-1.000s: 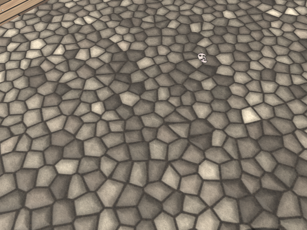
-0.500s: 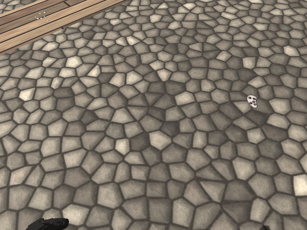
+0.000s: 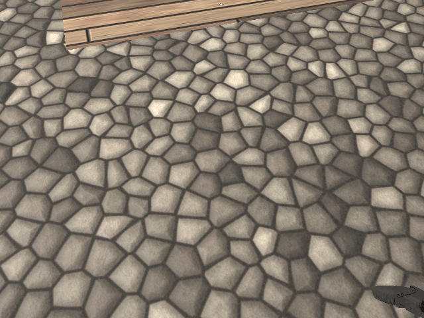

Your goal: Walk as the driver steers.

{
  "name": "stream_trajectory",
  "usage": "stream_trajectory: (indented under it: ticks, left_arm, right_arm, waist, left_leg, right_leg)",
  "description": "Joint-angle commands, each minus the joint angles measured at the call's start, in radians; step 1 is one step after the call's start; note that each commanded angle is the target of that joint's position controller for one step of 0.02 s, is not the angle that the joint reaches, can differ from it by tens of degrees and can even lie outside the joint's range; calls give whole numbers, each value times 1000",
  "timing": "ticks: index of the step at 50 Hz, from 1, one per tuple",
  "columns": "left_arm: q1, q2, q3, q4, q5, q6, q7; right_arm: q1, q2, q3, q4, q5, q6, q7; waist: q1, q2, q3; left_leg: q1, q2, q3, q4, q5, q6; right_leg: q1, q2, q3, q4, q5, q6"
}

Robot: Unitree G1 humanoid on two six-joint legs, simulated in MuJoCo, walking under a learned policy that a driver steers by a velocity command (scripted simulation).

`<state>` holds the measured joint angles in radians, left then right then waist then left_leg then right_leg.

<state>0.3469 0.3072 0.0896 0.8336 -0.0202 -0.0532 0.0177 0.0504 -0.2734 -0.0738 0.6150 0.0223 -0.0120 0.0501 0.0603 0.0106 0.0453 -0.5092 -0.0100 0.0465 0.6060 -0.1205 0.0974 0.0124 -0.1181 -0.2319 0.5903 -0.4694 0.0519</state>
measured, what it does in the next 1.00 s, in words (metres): walks ahead: right foot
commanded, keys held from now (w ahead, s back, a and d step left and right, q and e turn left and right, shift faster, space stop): w+q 0.16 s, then w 0.70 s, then w+e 0.14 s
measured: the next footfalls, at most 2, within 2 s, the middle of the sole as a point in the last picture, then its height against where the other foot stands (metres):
right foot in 0.48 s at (259, 311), level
left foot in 1.02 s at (172, 231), level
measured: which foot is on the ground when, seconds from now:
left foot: down 0.00-0.48, up 0.50-1.00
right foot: down 0.00-0.00, up 0.02-0.46, down 0.48-1.00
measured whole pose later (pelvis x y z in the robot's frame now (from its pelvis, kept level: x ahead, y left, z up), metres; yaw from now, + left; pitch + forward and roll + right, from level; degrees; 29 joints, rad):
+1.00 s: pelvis +0.56 +0.05 +0.01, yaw +9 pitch +2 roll -1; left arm 0.42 0.29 0.05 0.89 -0.02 -0.05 0.00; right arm 0.01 -0.25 -0.03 0.66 0.01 -0.09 0.04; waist 0.10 0.02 0.02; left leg -0.50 0.03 -0.02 0.47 -0.02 0.03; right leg 0.05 0.03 0.02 0.31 -0.39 -0.02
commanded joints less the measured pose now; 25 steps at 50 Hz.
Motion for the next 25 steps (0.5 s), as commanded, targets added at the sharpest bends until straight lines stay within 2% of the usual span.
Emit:
stream_trajectory:
  ticks: [1, 2, 3, 4, 5, 6, 9, 11, 14, 17, 19, 22, 23, 24, 25]
  left_arm:
    - [7, 36, -23, -154, 28, -53, -3]
    - [-114, 131, 0, -172, -13, -78, -14]
    - [-155, 132, -4, -186, -21, -93, -17]
    - [-156, 123, -4, -169, 4, -98, -8]
    - [-149, 132, 4, -164, 27, -93, -4]
    - [-137, 131, 7, -162, 31, -81, -7]
    - [-144, 86, -3, -164, 38, -55, -12]
    - [-213, 54, -18, -178, 38, -51, -16]
    - [-323, 24, -34, -195, 28, -57, -31]
    - [-394, 46, -32, -215, 13, -64, -44]
    - [-412, 65, -26, -228, 14, -68, -52]
    - [-350, 88, -16, -219, 16, -72, -56]
    - [-261, 108, -2, -194, 19, -74, -51]
    - [-123, 145, 13, -165, 28, -76, -46]
    - [18, 221, 31, -147, 44, -76, -43]
  right_arm:
    - [356, -323, -96, -1, 5, -16, -20]
    - [350, -230, -70, 6, -1, -31, -15]
    - [313, -189, -57, 15, 0, -41, -16]
    - [244, -164, -46, 10, 0, -44, -18]
    - [192, -134, -36, -2, -6, -45, -21]
    - [167, -125, -30, -13, -15, -45, -27]
    - [180, -140, -33, 5, -13, -51, -44]
    - [208, -148, -33, 28, -10, -51, -56]
    - [260, -147, -29, 59, -7, -48, -61]
    - [317, -161, -30, 95, -2, -49, -60]
    - [343, -161, -30, 114, -1, -45, -62]
    - [338, -170, -35, 125, -6, -32, -65]
    - [321, -165, -32, 122, -7, -29, -64]
    - [314, -139, -20, 110, -15, -27, -62]
    - [404, -77, 2, 93, -18, -35, -61]
  waist:
    - [-132, 252, -422]
    - [-188, 120, -341]
    - [-167, 105, -224]
    - [-118, 23, -157]
    - [-82, 30, -120]
    - [-55, 47, -107]
    - [-40, 29, -90]
    - [-64, 36, -65]
    - [-118, 60, -43]
    - [-149, 62, -8]
    - [-149, 64, 5]
    - [-108, 92, -8]
    - [-57, 84, -60]
    - [6, 56, -181]
    - [15, -113, -353]
  left_leg:
    - [925, 351, -903, -276, -270, 353]
    - [883, 326, -805, -330, -286, 289]
    - [755, 288, -660, -329, -218, 251]
    - [609, 240, -553, -328, -112, 213]
    - [499, 206, -481, -340, 3, 197]
    - [429, 185, -448, -361, 73, 196]
    - [331, 163, -361, -383, 232, 206]
    - [301, 134, -296, -390, 254, 178]
    - [268, 100, -245, -392, 146, 129]
    - [331, 149, -293, -380, 66, 126]
    - [422, 190, -330, -337, 88, 118]
    - [503, 216, -349, -256, 266, 92]
    - [500, 177, -319, -154, 427, 73]
    - [426, 123, -274, 37, 446, 44]
    - [122, 0, -201, 383, 157, -23]
  right_leg:
    - [-749, 155, 243, 786, -152, -15]
    - [-858, 96, 332, 812, -62, -32]
    - [-867, 58, 316, 747, 30, -54]
    - [-802, 17, 316, 661, 101, -53]
    - [-734, -4, 319, 584, 144, -44]
    - [-680, -12, 321, 557, 171, -37]
    - [-648, 2, 288, 438, 231, 5]
    - [-643, 13, 273, 287, 367, 20]
    - [-554, 55, 257, 64, 584, 13]
    - [-555, 67, 271, -27, 618, -9]
    - [-589, 69, 284, -71, 558, -38]
    - [-522, 89, 261, -102, 421, -86]
    - [-393, 117, 230, -133, 421, -113]
    - [-159, 64, 270, -98, 472, -160]
    - [230, -143, 583, -82, 427, -287]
